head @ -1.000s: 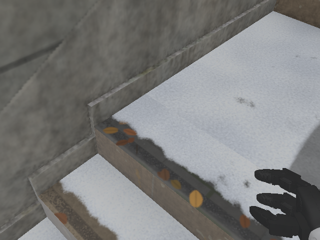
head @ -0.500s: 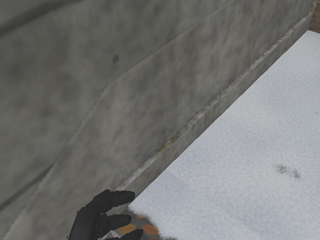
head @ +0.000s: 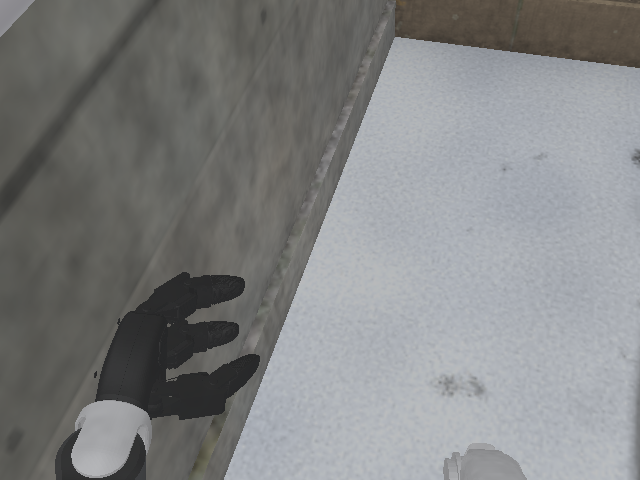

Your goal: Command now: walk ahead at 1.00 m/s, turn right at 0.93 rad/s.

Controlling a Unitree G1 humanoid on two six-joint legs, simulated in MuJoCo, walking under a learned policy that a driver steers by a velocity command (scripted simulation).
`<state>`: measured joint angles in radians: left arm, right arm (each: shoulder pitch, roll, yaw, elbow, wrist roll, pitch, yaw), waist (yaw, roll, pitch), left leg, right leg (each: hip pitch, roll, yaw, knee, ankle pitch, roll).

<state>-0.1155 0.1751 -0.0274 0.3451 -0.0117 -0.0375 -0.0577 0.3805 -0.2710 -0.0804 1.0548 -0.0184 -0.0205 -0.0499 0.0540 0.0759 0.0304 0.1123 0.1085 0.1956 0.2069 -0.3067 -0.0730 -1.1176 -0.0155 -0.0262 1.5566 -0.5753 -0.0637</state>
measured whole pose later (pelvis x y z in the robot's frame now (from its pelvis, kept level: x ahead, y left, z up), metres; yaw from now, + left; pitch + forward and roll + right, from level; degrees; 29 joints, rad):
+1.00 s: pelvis +0.42 -0.35 +0.12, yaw -49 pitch +2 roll +4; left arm 0.49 0.17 0.02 0.71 0.00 -0.06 -0.04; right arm 0.09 -0.25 -0.04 0.72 0.03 -0.08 -0.01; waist 0.06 0.04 -0.02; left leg -0.65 0.02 -0.07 1.56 -0.27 0.10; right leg -0.43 0.07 0.01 0.95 -0.55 -0.12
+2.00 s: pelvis +0.51 -0.71 +0.16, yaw +0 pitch +3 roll -2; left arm 0.14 0.30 0.08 0.71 0.00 0.00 0.04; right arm 0.12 -0.27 -0.06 0.56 0.02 0.09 0.01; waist 0.04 0.00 0.03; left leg -0.40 0.07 0.04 0.73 -0.33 -0.02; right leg -0.34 -0.12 -0.22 0.50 -0.18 0.02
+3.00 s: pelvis +0.68 -0.62 +0.17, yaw +7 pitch +3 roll +1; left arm 0.22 0.33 0.07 0.63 -0.02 0.01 -0.01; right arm 0.28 -0.26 -0.06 0.69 -0.01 -0.07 -0.02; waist -0.03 -0.05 0.03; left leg -0.09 0.02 0.10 0.36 -0.31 -0.02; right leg -0.70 -0.07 0.00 1.18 -0.31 0.05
